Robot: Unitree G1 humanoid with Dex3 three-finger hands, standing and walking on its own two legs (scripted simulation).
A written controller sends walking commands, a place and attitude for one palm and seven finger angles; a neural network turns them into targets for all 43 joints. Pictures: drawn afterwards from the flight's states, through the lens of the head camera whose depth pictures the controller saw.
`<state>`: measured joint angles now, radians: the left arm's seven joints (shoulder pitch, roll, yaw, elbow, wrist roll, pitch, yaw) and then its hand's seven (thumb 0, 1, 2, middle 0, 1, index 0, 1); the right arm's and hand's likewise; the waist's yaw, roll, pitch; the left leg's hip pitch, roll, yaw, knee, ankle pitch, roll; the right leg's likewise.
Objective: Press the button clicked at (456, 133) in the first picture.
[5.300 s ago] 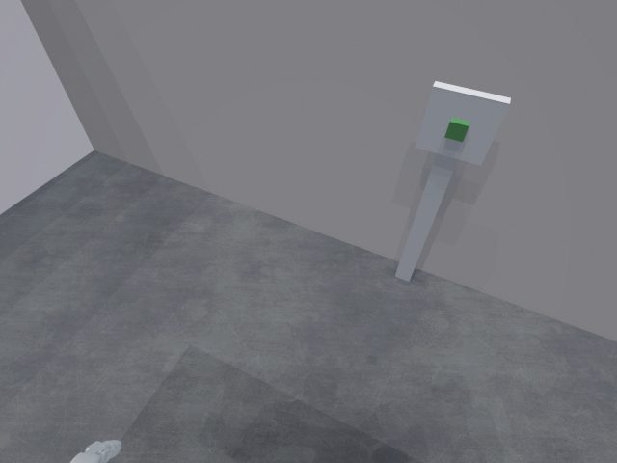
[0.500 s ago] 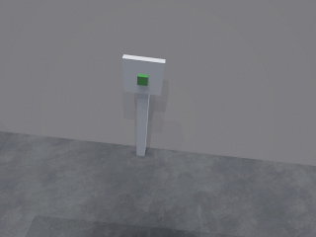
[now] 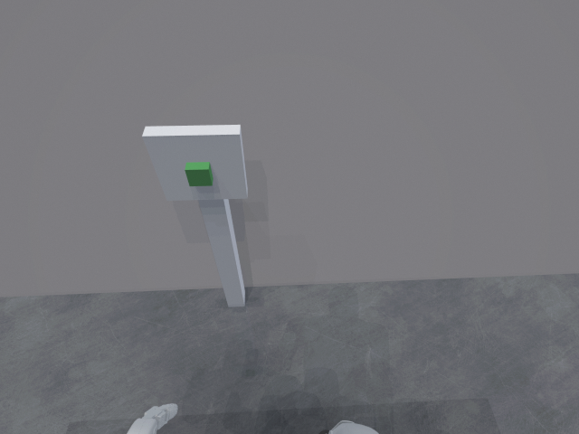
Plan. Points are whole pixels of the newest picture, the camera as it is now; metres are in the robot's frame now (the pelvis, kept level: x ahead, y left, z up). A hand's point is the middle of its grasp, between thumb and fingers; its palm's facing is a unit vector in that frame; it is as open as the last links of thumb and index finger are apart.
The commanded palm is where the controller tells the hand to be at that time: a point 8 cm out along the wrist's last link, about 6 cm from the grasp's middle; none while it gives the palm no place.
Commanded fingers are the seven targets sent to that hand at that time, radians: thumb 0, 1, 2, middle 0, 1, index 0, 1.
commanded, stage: take the last steps up to it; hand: left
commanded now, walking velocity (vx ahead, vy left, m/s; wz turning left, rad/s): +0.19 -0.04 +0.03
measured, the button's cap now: (199, 173) +0.60 +0.18 -0.03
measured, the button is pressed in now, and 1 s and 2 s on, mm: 0 0 0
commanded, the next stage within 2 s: come to a stop and stand still in 0.16 s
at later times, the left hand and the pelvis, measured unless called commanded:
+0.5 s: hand out of the picture +0.09 +0.17 -0.17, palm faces +0.08 -0.99 -0.13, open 7.3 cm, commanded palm none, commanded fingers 0.00 0.90 0.90 -0.20 -0.30 -0.20 -0.30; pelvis +0.12 +0.01 +0.02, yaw -1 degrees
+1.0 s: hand out of the picture +0.08 +0.13 -0.13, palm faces +0.03 -0.98 -0.22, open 7.4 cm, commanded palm none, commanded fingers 0.00 0.90 0.90 -0.20 -0.30 -0.20 -0.30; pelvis +0.07 -0.05 +0.03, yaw -2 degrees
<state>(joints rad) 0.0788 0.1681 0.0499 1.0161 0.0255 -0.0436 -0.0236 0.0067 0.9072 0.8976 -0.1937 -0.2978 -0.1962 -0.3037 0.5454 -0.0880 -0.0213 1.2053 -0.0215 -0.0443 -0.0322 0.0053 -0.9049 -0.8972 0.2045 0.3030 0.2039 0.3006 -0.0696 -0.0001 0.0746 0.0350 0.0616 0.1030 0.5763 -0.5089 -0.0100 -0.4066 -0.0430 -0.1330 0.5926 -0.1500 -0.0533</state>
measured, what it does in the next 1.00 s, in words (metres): steps on the spot: left foot, then right foot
